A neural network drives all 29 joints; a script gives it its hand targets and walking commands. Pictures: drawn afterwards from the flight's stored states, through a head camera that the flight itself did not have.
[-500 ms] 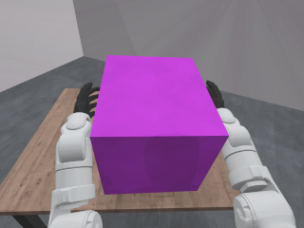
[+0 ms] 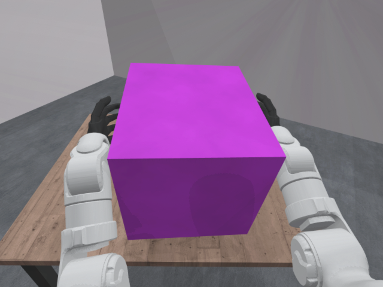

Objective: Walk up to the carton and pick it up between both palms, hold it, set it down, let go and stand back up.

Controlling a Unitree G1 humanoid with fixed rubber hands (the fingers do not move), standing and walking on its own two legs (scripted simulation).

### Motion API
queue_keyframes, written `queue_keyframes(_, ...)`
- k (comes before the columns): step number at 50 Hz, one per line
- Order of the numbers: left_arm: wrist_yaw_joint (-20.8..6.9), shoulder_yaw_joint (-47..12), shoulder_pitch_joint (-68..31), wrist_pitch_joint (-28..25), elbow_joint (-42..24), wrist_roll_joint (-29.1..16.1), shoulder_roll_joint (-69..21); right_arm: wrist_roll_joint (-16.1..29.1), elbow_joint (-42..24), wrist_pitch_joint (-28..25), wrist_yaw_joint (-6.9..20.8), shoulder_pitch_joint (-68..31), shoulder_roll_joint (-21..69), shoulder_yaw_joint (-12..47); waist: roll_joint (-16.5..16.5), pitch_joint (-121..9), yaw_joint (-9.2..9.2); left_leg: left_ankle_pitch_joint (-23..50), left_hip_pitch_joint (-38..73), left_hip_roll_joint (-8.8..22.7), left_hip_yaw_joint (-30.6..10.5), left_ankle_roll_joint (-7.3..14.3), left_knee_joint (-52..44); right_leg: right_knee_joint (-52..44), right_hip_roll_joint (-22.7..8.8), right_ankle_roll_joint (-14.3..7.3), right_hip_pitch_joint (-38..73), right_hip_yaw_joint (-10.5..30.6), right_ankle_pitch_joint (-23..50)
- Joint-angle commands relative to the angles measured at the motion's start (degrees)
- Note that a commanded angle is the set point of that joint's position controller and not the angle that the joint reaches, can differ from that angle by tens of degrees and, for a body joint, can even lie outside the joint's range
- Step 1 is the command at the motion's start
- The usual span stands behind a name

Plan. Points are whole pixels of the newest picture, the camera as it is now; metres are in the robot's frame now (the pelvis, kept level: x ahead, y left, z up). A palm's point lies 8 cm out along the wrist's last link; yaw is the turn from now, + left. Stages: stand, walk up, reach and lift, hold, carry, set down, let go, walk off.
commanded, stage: hold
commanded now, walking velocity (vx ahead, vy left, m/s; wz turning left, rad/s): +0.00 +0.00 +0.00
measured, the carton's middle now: (187, 146) +0.37 +0.00 +0.18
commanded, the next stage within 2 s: none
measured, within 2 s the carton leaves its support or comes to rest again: neither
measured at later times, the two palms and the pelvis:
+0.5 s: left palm (98, 139) +0.35 +0.17 +0.22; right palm (268, 129) +0.36 -0.17 +0.22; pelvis +0.00 +0.00 +0.00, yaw -1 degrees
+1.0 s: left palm (100, 141) +0.35 +0.17 +0.22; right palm (269, 132) +0.36 -0.17 +0.22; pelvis +0.00 +0.00 +0.00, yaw -1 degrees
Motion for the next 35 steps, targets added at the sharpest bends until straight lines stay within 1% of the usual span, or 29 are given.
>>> queue_keyframes(1, -8.8, -25.2, -37.7, -3.4, -6.5, -6.5, -27.0, 7.6, -21.8, -4.4, 7.2, -45.2, 31.3, 20.2, 3.5, -21.6, -1.44, 14.0, -12.4, -3.6, 0.5, -2.4, -3.8, 2.8, 3.9, 1.1, 23.3, 3.9, 10.3)
queue_keyframes(2, -8.8, -24.6, -38.2, -3.5, -6.7, -6.0, -26.7, 7.7, -20.6, -4.0, 7.1, -44.6, 31.0, 20.3, 3.7, -20.4, -1.21, 13.6, -12.6, -3.6, 0.6, -2.5, -4.1, 2.8, 3.9, 1.1, 22.9, 3.9, 9.4)
queue_keyframes(3, -8.9, -24.7, -38.1, -3.5, -7.4, -6.0, -26.8, 7.9, -21.3, -4.1, 7.1, -44.6, 31.4, 20.8, 3.4, -20.8, -1.00, 14.1, -12.7, -3.6, 0.5, -2.4, -4.0, 2.9, 3.9, 1.1, 23.4, 3.8, 9.9)
queue_keyframes(5, -8.8, -25.1, -37.1, -3.4, -9.6, -6.0, -26.6, 8.9, -21.4, -3.8, 7.1, -43.1, 31.2, 21.9, 3.8, -20.8, -0.95, 17.8, -11.2, -3.4, 0.4, -2.9, -3.3, 3.3, 4.3, 0.9, 23.7, 3.7, 12.4)
queue_keyframes(6, -8.8, -25.6, -37.5, -3.4, -10.6, -6.5, -26.8, 9.3, -23.2, -4.0, 7.1, -43.9, 31.6, 22.7, 3.3, -22.1, -0.83, 18.6, -11.1, -3.5, 0.4, -2.8, -3.1, 3.4, 4.4, 1.0, 24.3, 3.7, 13.2)
queue_keyframes(7, -8.7, -26.1, -37.3, -3.4, -11.0, -6.9, -26.8, 9.5, -23.7, -3.8, 7.1, -43.8, 31.4, 22.6, 3.5, -22.1, -1.07, 18.9, -10.7, -3.4, 0.2, -3.1, -3.0, 3.5, 4.5, 1.0, 24.1, 3.7, 13.3)
queue_keyframes(8, -8.7, -25.6, -37.5, -3.3, -10.2, -7.0, -26.4, 9.5, -24.8, -3.9, 7.1, -45.3, 31.2, 22.8, 2.6, -21.8, -0.36, 17.6, -11.3, -3.5, 0.5, -2.7, -3.2, 3.2, 4.3, 1.1, 23.3, 3.7, 12.1)
queue_keyframes(10, -8.5, -25.0, -38.2, -3.3, -9.7, -6.6, -26.1, 8.8, -23.1, -3.5, 7.3, -44.5, 31.7, 22.4, 1.8, -19.6, -0.06, 15.5, -12.0, -3.3, 0.7, -2.2, -4.1, 3.0, 4.4, 1.0, 22.2, 3.7, 10.0)
queue_keyframes(11, -8.5, -25.6, -38.3, -3.4, -10.8, -7.2, -26.5, 9.1, -24.2, -3.7, 7.4, -44.8, 32.0, 22.6, 2.0, -21.1, 0.11, 15.3, -12.2, -3.2, 0.5, -2.1, -4.1, 3.1, 4.4, 1.0, 22.4, 3.7, 9.9)
queue_keyframes(12, -8.4, -26.0, -38.3, -3.2, -10.0, -7.3, -26.5, 8.7, -24.2, -3.6, 7.5, -44.9, 31.5, 22.0, 2.5, -20.5, -0.27, 14.2, -12.5, -3.1, 0.6, -2.2, -4.3, 2.9, 4.4, 0.7, 21.8, 3.8, 8.6)
queue_keyframes(14, -8.3, -25.3, -38.9, -3.1, -9.0, -6.9, -26.6, 8.4, -23.8, -3.6, 7.6, -46.0, 32.3, 22.1, 1.8, -19.3, 0.47, 12.5, -13.7, -3.1, 0.8, -1.7, -4.8, 2.6, 4.3, 0.7, 21.4, 4.0, 6.9)
queue_keyframes(15, -8.2, -25.6, -39.3, -3.2, -9.9, -7.0, -26.8, 8.3, -22.8, -3.4, 7.8, -45.0, 32.1, 21.9, 2.3, -19.7, 0.13, 12.0, -13.4, -2.9, 0.5, -1.8, -5.2, 2.8, 4.3, 0.5, 21.6, 3.9, 6.3)
queue_keyframes(17, -8.1, -26.2, -38.2, -2.9, -9.6, -7.2, -27.2, 8.9, -24.4, -3.6, 7.7, -45.8, 32.0, 22.5, 2.7, -20.7, 0.60, 13.6, -13.0, -3.0, 0.6, -1.9, -4.5, 2.9, 4.3, 0.5, 21.7, 4.1, 7.4)
queue_keyframes(18, -8.0, -26.2, -38.8, -2.9, -10.0, -7.1, -27.3, 9.0, -23.7, -3.4, 7.7, -45.2, 32.0, 22.3, 3.5, -20.5, 0.44, 13.9, -12.6, -3.0, 0.6, -2.1, -4.5, 2.8, 4.3, 0.4, 21.3, 4.1, 7.4)
queue_keyframes(19, -8.0, -25.8, -38.4, -2.8, -9.1, -7.0, -27.1, 8.8, -23.3, -3.3, 7.6, -45.4, 32.0, 22.2, 3.0, -20.2, 0.46, 13.4, -12.6, -3.0, 0.7, -2.0, -4.5, 2.6, 4.2, 0.5, 21.1, 4.2, 7.3)
queue_keyframes(20, -8.1, -25.9, -38.8, -2.7, -9.1, -7.1, -27.1, 8.6, -22.3, -3.1, 7.6, -44.8, 31.7, 21.6, 3.7, -19.4, -0.05, 12.8, -13.1, -2.9, 0.6, -2.2, -4.8, 2.6, 4.2, 0.4, 21.1, 4.2, 6.6)
queue_keyframes(21, -8.3, -25.7, -38.6, -2.4, -8.4, -6.8, -26.9, 8.4, -22.3, -3.1, 7.7, -45.3, 31.5, 21.5, 3.6, -19.1, 0.16, 11.3, -13.7, -3.0, 0.7, -2.0, -5.2, 2.4, 4.0, 0.4, 21.0, 4.2, 5.5)
queue_keyframes(22, -8.4, -25.7, -38.8, -2.4, -8.0, -6.9, -27.1, 8.2, -22.5, -3.3, 7.7, -45.7, 31.4, 20.9, 3.7, -19.6, -0.07, 10.0, -13.9, -2.9, 0.7, -1.8, -5.4, 2.4, 3.9, 0.4, 21.1, 4.2, 4.9)
queue_keyframes(23, -8.4, -25.4, -39.6, -2.6, -8.4, -6.6, -27.0, 7.9, -20.7, -3.1, 7.8, -44.8, 31.7, 20.7, 3.8, -18.6, -0.19, 9.6, -14.4, -2.8, 0.7, -1.9, -5.7, 2.6, 3.8, 0.5, 21.1, 4.2, 4.6)
queue_keyframes(25, -8.5, -26.0, -39.7, -2.6, -9.2, -6.9, -27.3, 7.5, -20.4, -3.1, 7.9, -43.8, 31.7, 20.2, 4.3, -19.5, -0.81, 10.2, -13.8, -2.7, 0.5, -2.3, -5.7, 2.8, 3.8, 0.5, 21.5, 4.1, 5.2)
queue_keyframes(26, -8.4, -27.3, -41.0, -3.1, -11.6, -7.8, -27.7, 8.1, -21.0, -3.3, 8.0, -43.6, 31.7, 20.3, 5.2, -21.5, -1.44, 12.1, -12.8, -2.7, 0.3, -2.8, -5.2, 3.1, 4.0, 0.5, 21.6, 3.9, 6.5)
queue_keyframes(27, -8.3, -27.5, -40.8, -3.0, -10.4, -8.1, -27.8, 8.1, -22.4, -3.6, 8.0, -45.1, 31.4, 20.4, 5.1, -22.0, -1.44, 12.9, -12.5, -2.9, 0.3, -2.9, -4.6, 3.0, 4.0, 0.5, 21.6, 3.9, 6.9)
queue_keyframes(28, -8.2, -27.5, -40.7, -3.0, -9.9, -8.1, -27.6, 7.8, -21.7, -3.4, 7.9, -44.8, 31.0, 20.0, 5.0, -21.3, -1.85, 12.4, -12.7, -2.9, 0.2, -3.0, -4.7, 2.8, 3.9, 0.5, 21.3, 3.9, 6.5)
queue_keyframes(29, -8.4, -26.8, -40.0, -2.9, -8.6, -7.5, -27.1, 7.3, -21.2, -3.3, 7.8, -44.5, 31.2, 19.7, 4.1, -19.9, -1.65, 11.5, -13.0, -3.0, 0.4, -2.7, -4.9, 2.6, 3.8, 0.6, 21.1, 3.9, 6.3)
queue_keyframes(30, -8.6, -26.2, -39.4, -2.7, -8.2, -6.9, -26.9, 7.0, -20.0, -3.0, 7.7, -43.5, 30.9, 19.3, 4.5, -19.1, -1.75, 10.9, -13.2, -2.9, 0.3, -2.7, -5.3, 2.6, 3.9, 0.6, 21.1, 3.8, 5.7)
queue_keyframes(31, -8.7, -26.9, -39.3, -2.9, -9.4, -7.3, -27.3, 7.1, -20.3, -3.2, 7.7, -43.0, 31.0, 19.4, 4.8, -19.5, -2.04, 12.2, -13.0, -2.8, 0.2, -3.1, -5.1, 2.9, 4.1, 0.6, 21.4, 3.7, 6.6)
queue_keyframes(32, -8.7, -26.7, -38.9, -2.9, -10.1, -7.1, -27.2, 7.5, -20.8, -3.2, 7.6, -42.6, 31.1, 20.1, 4.6, -20.0, -1.75, 14.1, -12.5, -2.9, 0.2, -3.2, -4.5, 3.1, 4.1, 0.6, 21.9, 3.6, 8.1)
queue_keyframes(33, -8.6, -27.7, -38.5, -3.0, -11.5, -7.9, -27.6, 8.1, -23.3, -3.6, 7.5, -43.6, 31.3, 21.1, 4.5, -22.4, -1.79, 16.7, -11.5, -3.0, 0.0, -3.4, -3.6, 3.3, 4.3, 0.6, 22.8, 3.6, 10.3)
queue_keyframes(35, -8.6, -26.6, -37.1, -2.9, -10.3, -7.3, -27.0, 8.8, -24.4, -3.3, 7.1, -44.0, 31.0, 22.1, 3.8, -22.0, -1.02, 17.6, -11.1, -3.4, 0.2, -3.1, -3.3, 3.1, 4.2, 0.9, 22.9, 3.7, 11.4)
